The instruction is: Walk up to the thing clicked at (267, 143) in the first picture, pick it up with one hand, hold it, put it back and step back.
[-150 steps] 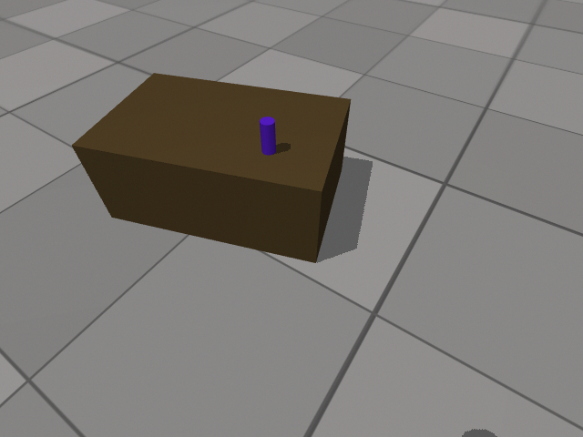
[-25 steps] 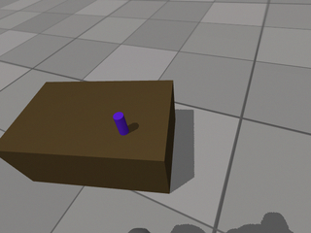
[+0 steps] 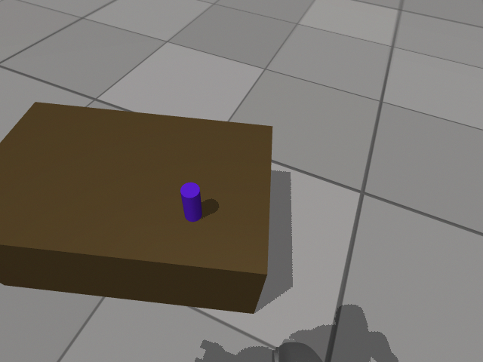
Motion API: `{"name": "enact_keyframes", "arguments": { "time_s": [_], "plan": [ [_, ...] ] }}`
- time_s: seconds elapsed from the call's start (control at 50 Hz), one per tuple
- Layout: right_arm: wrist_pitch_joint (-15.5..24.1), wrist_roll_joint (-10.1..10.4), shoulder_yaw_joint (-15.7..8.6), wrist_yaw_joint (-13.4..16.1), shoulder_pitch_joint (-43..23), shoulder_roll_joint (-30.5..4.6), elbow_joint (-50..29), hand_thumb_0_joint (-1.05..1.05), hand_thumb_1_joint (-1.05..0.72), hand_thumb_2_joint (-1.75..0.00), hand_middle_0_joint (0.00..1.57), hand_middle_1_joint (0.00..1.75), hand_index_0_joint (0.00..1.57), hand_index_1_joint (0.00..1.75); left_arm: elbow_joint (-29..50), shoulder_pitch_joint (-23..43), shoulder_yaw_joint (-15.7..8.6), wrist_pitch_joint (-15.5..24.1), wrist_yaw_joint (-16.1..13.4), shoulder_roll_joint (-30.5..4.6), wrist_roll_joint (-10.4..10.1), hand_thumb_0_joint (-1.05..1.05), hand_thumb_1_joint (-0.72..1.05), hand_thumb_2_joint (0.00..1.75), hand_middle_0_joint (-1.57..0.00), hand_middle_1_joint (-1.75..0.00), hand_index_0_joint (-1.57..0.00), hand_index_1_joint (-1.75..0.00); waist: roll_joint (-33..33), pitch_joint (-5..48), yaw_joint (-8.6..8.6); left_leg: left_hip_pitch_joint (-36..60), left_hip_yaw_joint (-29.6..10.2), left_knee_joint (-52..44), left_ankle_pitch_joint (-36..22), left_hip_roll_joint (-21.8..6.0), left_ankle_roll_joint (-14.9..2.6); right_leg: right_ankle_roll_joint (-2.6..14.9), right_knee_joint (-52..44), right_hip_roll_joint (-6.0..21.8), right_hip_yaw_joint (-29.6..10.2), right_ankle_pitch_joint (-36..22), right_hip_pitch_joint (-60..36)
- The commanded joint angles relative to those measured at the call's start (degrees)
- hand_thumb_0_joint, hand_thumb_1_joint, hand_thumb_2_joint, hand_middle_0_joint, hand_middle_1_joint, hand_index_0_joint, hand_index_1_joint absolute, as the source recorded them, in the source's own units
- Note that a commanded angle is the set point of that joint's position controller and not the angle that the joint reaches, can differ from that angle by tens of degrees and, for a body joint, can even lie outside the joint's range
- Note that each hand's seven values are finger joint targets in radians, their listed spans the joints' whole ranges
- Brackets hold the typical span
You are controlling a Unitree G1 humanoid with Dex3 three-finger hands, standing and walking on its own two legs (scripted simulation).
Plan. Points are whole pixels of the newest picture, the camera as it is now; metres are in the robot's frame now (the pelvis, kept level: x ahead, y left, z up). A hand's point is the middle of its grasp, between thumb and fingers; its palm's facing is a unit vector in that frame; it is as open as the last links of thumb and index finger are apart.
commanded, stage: walk up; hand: left
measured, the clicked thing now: (191, 202) +0.58 +0.15 -0.28
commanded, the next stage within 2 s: none
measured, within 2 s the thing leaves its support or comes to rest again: neither
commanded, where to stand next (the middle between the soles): +0.08 -0.04 m, yaw -3 degrees
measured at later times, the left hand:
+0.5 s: hand out of the picture +0.12 +0.24 -0.15, palm faces -0.06 -0.94 -0.33, open 7.4 cm
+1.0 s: hand out of the picture +0.09 +0.22 -0.14, palm faces -0.02 -0.95 -0.31, open 7.4 cm
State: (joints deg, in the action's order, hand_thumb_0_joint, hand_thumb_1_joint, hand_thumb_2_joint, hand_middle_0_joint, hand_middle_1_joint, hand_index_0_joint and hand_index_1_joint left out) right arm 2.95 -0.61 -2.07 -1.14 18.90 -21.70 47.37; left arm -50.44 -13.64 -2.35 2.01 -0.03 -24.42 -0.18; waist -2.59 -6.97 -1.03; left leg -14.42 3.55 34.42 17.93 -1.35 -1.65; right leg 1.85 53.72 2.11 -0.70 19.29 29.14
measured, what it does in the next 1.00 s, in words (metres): steps on the spot: right foot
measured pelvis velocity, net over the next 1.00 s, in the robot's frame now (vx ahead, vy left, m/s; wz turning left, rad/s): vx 0.00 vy -0.02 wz -0.04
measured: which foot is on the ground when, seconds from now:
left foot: down 0.00-1.00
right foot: up 0.00-0.12, down 0.14-1.00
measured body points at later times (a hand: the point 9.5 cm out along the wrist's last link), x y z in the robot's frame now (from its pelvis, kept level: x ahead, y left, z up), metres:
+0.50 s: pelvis -0.01 -0.01 -0.01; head +0.01 +0.00 +0.44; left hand +0.13 +0.29 -0.13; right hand +0.06 -0.33 -0.11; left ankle +0.01 +0.12 -0.73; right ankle +0.03 -0.13 -0.72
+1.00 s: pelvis +0.00 -0.02 +0.01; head +0.01 -0.02 +0.46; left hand +0.09 +0.27 -0.12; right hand +0.05 -0.33 -0.12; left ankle +0.01 +0.12 -0.73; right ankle +0.02 -0.15 -0.73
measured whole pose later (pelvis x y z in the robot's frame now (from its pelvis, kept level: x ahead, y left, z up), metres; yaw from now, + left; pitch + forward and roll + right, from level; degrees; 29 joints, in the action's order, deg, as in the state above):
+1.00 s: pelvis +0.00 -0.02 +0.01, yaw -2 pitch -2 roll +0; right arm 2.5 -1.0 0.4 -0.5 10.4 -20.7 62.8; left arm -62.9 -6.8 -1.7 -0.2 2.0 -19.5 0.4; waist -0.1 -2.2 0.5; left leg -10.1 -0.3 25.4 13.5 -2.2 2.0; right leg -0.4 26.0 1.3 1.0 11.9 12.3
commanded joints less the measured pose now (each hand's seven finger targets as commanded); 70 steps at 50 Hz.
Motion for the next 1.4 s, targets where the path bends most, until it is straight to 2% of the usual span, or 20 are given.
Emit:
{"name": "enact_keyframes", "arguments": {
  "time_s": [0.0,0.06,0.1,0.14,0.16,0.18,0.2,0.32,0.36,0.38,0.4,0.5,0.54,0.56,0.58,0.62,0.68,0.82,1.0,1.38],
  "plan": [
    [1.2,0.6,-4.2,2.7,0.8,-14.9,-3.4,0.00,-0.90,-0.90,0.20,0.30,0.20,0.30,3.1,-0.3,-2.1,-0.6,-0.6,-7.5,0.1,0.00,0.90,0.90,-0.20,-0.30,-0.20,-0.30,11.1,6.7,0.34,3.7,-8.5,-4.2,-51.4,-13.6,-7.68,0.74,-6.7,-0.3,1.4,-3.4,-5.6],
    [0.4,1.1,-4.3,3.1,-0.8,-15.6,-3.8,0.00,-0.90,-0.90,0.20,0.30,0.20,0.30,3.2,1.1,-2.3,-1.1,-0.2,-7.4,0.5,0.00,0.90,0.90,-0.20,-0.30,-0.20,-0.30,10.7,9.2,0.29,4.4,-9.5,-0.6,-45.5,-13.8,-8.71,1.35,-13.4,-1.2,1.9,-3.8,-10.1],
    [-0.1,1.4,-3.8,3.2,-2.8,-15.0,-4.0,0.00,-0.90,-0.90,0.20,0.30,0.20,0.30,2.3,-0.4,-2.8,-1.0,-0.2,-8.0,1.0,0.00,0.90,0.90,-0.20,-0.30,-0.20,-0.30,7.6,10.5,2.33,1.2,-8.4,4.4,-38.3,-12.2,-6.52,2.46,-22.7,-1.5,1.2,-10.3,-17.3],
    [0.0,2.2,-2.6,3.3,-1.9,-11.5,-4.3,0.00,-0.90,-0.90,0.20,0.30,0.20,0.30,2.6,-1.5,-4.6,-0.5,-0.3,-14.5,1.6,0.00,0.90,0.90,-0.20,-0.30,-0.20,-0.30,-5.6,14.8,3.26,-6.4,-3.0,18.3,-16.6,-3.7,-1.00,8.86,-25.5,10.8,-15.8,-32.7,-25.6],
    [-0.8,2.0,-2.4,3.7,-1.3,-10.8,-3.0,0.00,-0.90,-0.90,0.20,0.30,0.20,0.30,3.3,2.0,-3.9,-0.7,-0.1,-13.3,0.6,0.00,0.90,0.90,-0.20,-0.30,-0.20,-0.30,-7.5,13.9,2.18,-8.1,-1.1,19.5,13.9,1.2,-0.24,15.39,-26.5,16.8,-21.0,-35.3,-23.3],
    [-1.1,1.3,-2.7,4.1,-1.7,-11.7,-1.7,0.00,-0.90,-0.90,0.20,0.30,0.20,0.30,4.1,4.1,-3.5,-0.9,-0.1,-13.4,0.9,0.00,0.90,0.90,-0.20,-0.30,-0.20,-0.30,-8.5,12.1,2.05,-5.1,-3.1,19.6,20.4,0.1,-0.07,16.48,-26.9,18.4,-23.5,-31.2,-17.4],
    [-1.1,1.2,-2.8,3.9,-3.0,-12.0,-0.9,0.00,-0.90,-0.90,0.20,0.30,0.20,0.30,4.0,4.6,-3.1,-1.3,0.0,-11.5,1.1,0.00,0.90,0.90,-0.20,-0.30,-0.20,-0.30,-7.0,10.9,1.65,-3.5,-4.1,18.0,21.1,0.3,-0.25,14.80,-28.0,16.2,-20.4,-27.7,-14.0],
    [0.2,0.4,-2.7,3.6,0.8,-11.7,4.3,0.00,-0.90,-0.90,0.20,0.30,0.20,0.30,4.7,8.6,-2.8,-2.8,0.2,-10.4,1.3,0.00,0.90,0.90,-0.20,-0.30,-0.20,-0.30,-5.1,12.2,-0.81,4.5,-2.6,-5.1,-4.2,0.3,0.03,6.81,-19.3,6.4,-9.3,-21.5,-12.3],
    [1.0,-1.2,-3.7,4.1,-2.1,-15.8,3.4,0.00,-0.90,-0.90,0.20,0.30,0.20,0.30,5.2,9.2,-1.8,-3.4,0.8,-6.8,0.6,0.00,0.90,0.90,-0.20,-0.30,-0.20,-0.30,4.0,9.2,-0.15,6.5,-21.7,-12.4,-4.6,-12.2,-5.07,1.37,-12.2,0.5,-6.6,-8.7,-1.8],
    [1.0,-0.7,-4.2,4.0,-7.4,-19.2,2.1,0.00,-0.90,-0.90,0.20,0.30,0.20,0.30,3.8,7.8,-2.7,-3.9,0.5,-8.3,0.9,0.00,0.90,0.90,-0.20,-0.30,-0.20,-0.30,9.8,6.2,1.25,-1.9,-28.6,-15.8,-1.5,-21.5,-11.45,-0.18,-6.6,-1.4,-1.9,8.7,-4.3],
    [1.0,-0.9,-4.6,3.7,-10.3,-19.8,1.7,0.00,-0.90,-0.90,0.20,0.30,0.20,0.30,2.8,7.2,-3.4,-4.0,0.5,-10.3,1.3,0.00,0.90,0.90,-0.20,-0.30,-0.20,-0.30,9.2,3.9,1.51,-7.2,-28.5,-15.6,-1.9,-23.1,-13.89,-0.26,-3.2,0.8,-4.1,11.4,-7.9],
    [1.1,-0.6,-2.6,2.9,-12.9,-14.4,2.7,0.00,-0.90,-0.90,0.20,0.30,0.20,0.30,-0.4,4.6,-3.5,-2.3,1.7,-7.5,1.0,0.00,0.90,0.90,-0.20,-0.30,-0.20,-0.30,9.9,6.4,3.97,-6.0,-9.6,-5.2,-9.7,-8.7,-3.16,1.48,-24.0,-0.6,-0.6,-6.6,-18.9],
    [0.5,0.1,-1.6,2.5,-10.8,-11.9,3.2,0.00,-0.90,-0.90,0.20,0.30,0.20,0.30,-1.2,5.7,-3.7,-1.3,1.2,-9.7,1.5,0.00,0.90,0.90,-0.20,-0.30,-0.20,-0.30,4.0,8.9,2.60,-8.0,-5.9,-0.8,-2.8,-4.4,-0.17,3.55,-27.3,4.5,-9.8,-10.8,-23.5],
    [0.2,-0.1,-1.2,2.3,-9.0,-10.6,3.7,0.00,-0.90,-0.90,0.20,0.30,0.20,0.30,-0.8,7.6,-3.4,-0.7,1.0,-10.9,1.7,0.00,0.90,0.90,-0.20,-0.30,-0.20,-0.30,0.9,8.3,1.01,-9.2,-4.4,0.4,4.2,-1.8,0.93,5.60,-30.7,9.2,-16.8,-2.7,-21.5],
    [-0.2,-0.2,-1.4,2.3,-7.9,-11.0,5.4,0.00,-0.90,-0.90,0.20,0.30,0.20,0.30,-1.2,10.1,-3.1,-0.8,1.0,-11.8,1.4,0.00,0.90,0.90,-0.20,-0.30,-0.20,-0.30,0.1,7.2,-0.16,-1.8,-3.4,0.2,7.5,-1.2,0.71,7.48,-33.9,12.2,-18.3,8.4,-11.8],
    [-0.1,-0.5,-1.9,1.8,-9.0,-12.6,6.6,0.00,-0.90,-0.90,0.20,0.30,0.20,0.30,-1.5,11.6,-2.3,-1.5,1.3,-10.0,1.1,0.00,0.90,0.90,-0.20,-0.30,-0.20,-0.30,2.7,3.6,-0.57,4.8,-6.1,-5.9,7.5,-2.2,-0.16,3.51,-35.7,7.8,-12.8,19.5,-2.6],
    [0.1,-0.4,-1.5,1.3,-11.0,-13.1,7.0,0.00,-0.90,-0.90,0.20,0.30,0.20,0.30,-3.9,10.6,-2.2,-1.4,1.6,-9.6,1.4,0.00,0.90,0.90,-0.20,-0.30,-0.20,-0.30,0.9,2.6,1.32,-2.5,-10.9,-11.8,12.8,-5.2,-1.91,1.44,-32.9,3.2,-7.6,12.9,-9.8],
    [0.7,-0.2,-0.7,1.6,-10.1,-12.5,10.3,0.00,-0.90,-0.90,0.20,0.30,0.20,0.30,-6.2,11.5,-1.8,-0.8,1.3,-8.9,0.8,0.00,0.90,0.90,-0.20,-0.30,-0.20,-0.30,-0.7,6.1,0.88,2.3,-8.0,-12.0,0.2,-3.6,-0.31,1.44,-36.5,5.3,-8.6,5.9,-13.7],
    [0.9,0.1,-0.3,2.1,-11.7,-12.1,12.2,0.00,-0.90,-0.90,0.20,0.30,0.20,0.30,-9.0,11.1,-1.5,-0.8,0.7,-7.4,0.2,0.00,0.90,0.90,-0.20,-0.30,-0.20,-0.30,1.5,9.7,1.53,4.4,-8.0,-13.6,-15.5,-5.8,-0.06,0.42,-33.2,4.8,-3.8,-15.9,-22.0],
    [0.3,-0.1,-0.7,2.2,-15.7,-11.4,13.3,0.00,-0.90,-0.90,0.20,0.30,0.20,0.30,-11.1,14.1,-1.0,-1.2,0.5,-7.1,0.6,0.00,0.90,0.90,-0.20,-0.30,-0.20,-0.30,3.0,9.9,1.12,6.4,-7.6,-16.9,-17.9,-6.0,0.38,-0.78,-34.9,5.2,-2.5,-18.9,-25.1]
  ]
}}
